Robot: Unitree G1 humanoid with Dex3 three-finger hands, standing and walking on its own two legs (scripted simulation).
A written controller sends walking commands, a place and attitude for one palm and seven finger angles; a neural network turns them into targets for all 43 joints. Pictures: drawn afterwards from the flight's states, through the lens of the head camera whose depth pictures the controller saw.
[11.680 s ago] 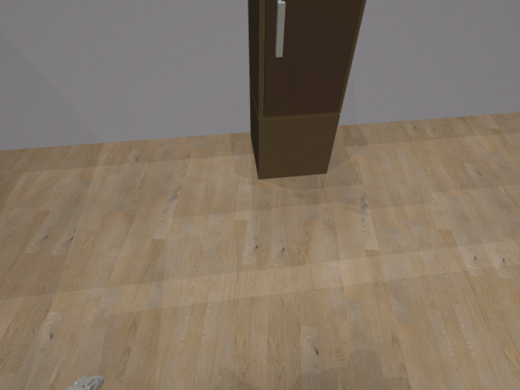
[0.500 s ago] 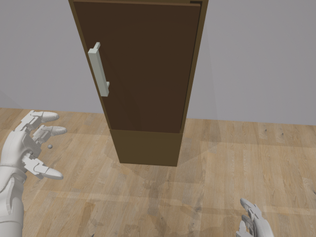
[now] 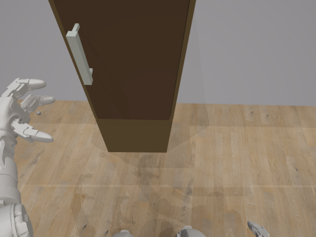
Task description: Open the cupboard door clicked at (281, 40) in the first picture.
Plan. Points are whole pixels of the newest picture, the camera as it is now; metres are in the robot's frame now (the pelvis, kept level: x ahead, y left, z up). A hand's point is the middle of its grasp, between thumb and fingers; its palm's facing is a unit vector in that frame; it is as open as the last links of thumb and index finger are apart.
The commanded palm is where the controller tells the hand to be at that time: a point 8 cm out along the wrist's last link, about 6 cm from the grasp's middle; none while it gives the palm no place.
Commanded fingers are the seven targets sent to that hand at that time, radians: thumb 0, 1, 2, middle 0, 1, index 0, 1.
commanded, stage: move the hooked fingers beside the handle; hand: left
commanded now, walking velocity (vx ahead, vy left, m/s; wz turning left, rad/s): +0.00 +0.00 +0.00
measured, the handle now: (82, 56) +0.61 +0.25 +0.08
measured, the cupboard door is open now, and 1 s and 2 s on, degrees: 0 0 0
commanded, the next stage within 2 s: slide the fingers in behind the handle in 1.86 s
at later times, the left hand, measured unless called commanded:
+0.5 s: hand (48, 88) +0.46 +0.30 +0.09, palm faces +0.01 -1.00 +0.00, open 14.0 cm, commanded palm +0.45 +0.35 +0.09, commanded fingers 0.00 -0.50 0.30 -0.30 -1.20 -0.30 -1.20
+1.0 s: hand (52, 67) +0.53 +0.31 +0.10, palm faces +0.02 -1.00 +0.00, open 14.0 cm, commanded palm +0.53 +0.35 +0.09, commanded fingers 0.00 -0.50 0.30 -0.30 -1.20 -0.30 -1.20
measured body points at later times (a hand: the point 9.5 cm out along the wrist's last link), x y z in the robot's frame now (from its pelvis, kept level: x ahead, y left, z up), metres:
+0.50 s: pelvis +0.00 +0.01 -0.01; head +0.11 +0.03 +0.43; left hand +0.45 +0.35 +0.10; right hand +0.05 -0.26 -0.11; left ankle -0.01 +0.12 -0.70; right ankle +0.04 -0.12 -0.70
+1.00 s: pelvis +0.01 +0.01 -0.02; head +0.17 +0.04 +0.40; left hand +0.53 +0.36 +0.10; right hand -0.02 -0.26 -0.11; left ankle -0.01 +0.12 -0.70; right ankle +0.04 -0.12 -0.70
